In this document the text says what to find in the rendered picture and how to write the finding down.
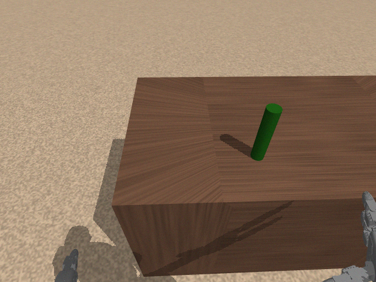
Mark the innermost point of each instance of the can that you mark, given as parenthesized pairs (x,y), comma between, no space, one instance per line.
(265,132)

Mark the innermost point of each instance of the left robot hand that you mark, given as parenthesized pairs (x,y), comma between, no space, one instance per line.
(69,266)

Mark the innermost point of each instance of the right robot hand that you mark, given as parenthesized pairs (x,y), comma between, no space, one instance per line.
(368,272)

